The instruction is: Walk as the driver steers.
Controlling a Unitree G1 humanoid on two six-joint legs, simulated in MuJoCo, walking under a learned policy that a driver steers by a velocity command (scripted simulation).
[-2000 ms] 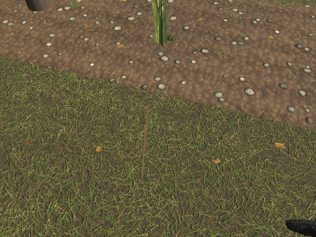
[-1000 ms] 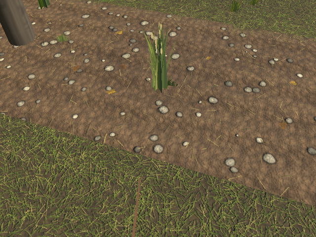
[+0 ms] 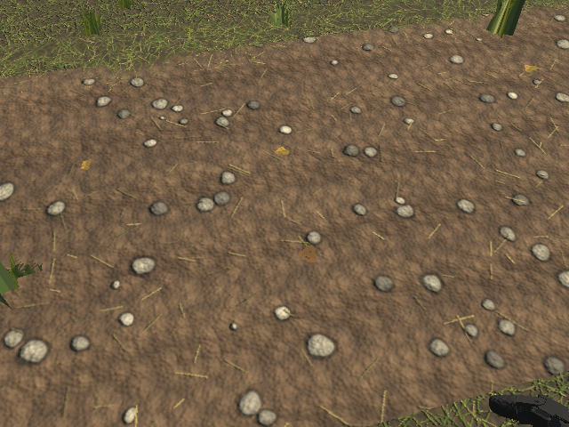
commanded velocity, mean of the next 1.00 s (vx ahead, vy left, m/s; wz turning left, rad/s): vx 0.02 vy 0.00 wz -0.07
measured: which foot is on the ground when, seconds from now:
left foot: down 0.00-1.00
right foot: up 0.00-0.20, down 0.22-1.00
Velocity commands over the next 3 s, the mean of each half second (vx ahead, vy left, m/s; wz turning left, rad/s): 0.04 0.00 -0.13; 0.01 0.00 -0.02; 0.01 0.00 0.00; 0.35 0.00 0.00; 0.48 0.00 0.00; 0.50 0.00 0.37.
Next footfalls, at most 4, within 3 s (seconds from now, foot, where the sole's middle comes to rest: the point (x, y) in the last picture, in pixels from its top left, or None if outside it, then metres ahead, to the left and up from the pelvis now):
0.22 right None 0.06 -0.13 -0.76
2.20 right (334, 391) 0.56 -0.09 -0.76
2.74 left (240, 279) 0.85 0.16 -0.76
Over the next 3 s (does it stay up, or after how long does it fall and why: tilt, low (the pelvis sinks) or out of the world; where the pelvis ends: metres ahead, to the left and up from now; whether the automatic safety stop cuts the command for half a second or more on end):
stays up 0.82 0.09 0.03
